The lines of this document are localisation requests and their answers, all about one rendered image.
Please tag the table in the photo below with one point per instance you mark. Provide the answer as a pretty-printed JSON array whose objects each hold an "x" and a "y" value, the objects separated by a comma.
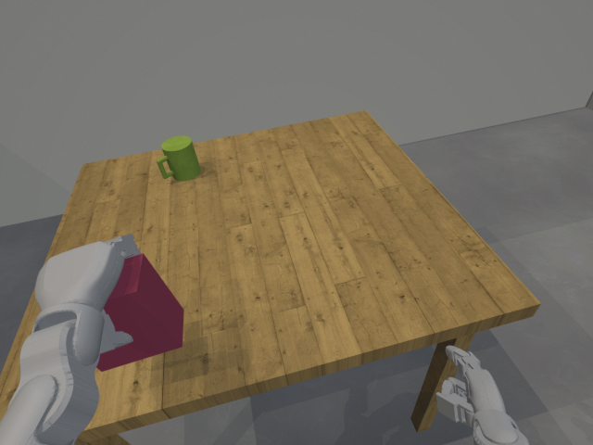
[{"x": 298, "y": 251}]

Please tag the robot left forearm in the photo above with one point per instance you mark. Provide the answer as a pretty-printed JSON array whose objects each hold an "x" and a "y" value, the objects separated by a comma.
[{"x": 57, "y": 394}]

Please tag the sponge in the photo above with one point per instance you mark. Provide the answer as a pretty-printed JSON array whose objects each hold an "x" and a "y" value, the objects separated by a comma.
[{"x": 142, "y": 306}]

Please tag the left robot hand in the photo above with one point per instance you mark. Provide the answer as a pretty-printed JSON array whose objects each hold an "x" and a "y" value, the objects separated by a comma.
[{"x": 87, "y": 275}]

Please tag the robot right forearm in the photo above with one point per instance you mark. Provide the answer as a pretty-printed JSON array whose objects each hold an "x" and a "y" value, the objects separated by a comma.
[{"x": 494, "y": 427}]

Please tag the right robot hand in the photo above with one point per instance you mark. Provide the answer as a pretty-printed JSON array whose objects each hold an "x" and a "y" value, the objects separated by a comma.
[{"x": 460, "y": 401}]

